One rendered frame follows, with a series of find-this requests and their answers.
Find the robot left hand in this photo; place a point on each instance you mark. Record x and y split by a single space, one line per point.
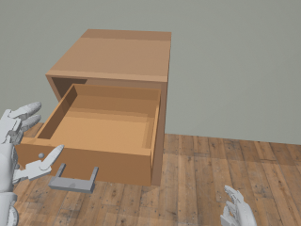
13 124

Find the handle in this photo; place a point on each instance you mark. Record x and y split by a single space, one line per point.
74 185

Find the cabinet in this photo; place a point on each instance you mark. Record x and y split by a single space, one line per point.
119 58

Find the drawer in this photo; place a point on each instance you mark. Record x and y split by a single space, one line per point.
110 127

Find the robot left forearm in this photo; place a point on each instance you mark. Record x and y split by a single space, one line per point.
9 215

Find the robot right hand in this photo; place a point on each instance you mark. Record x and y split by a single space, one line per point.
241 211

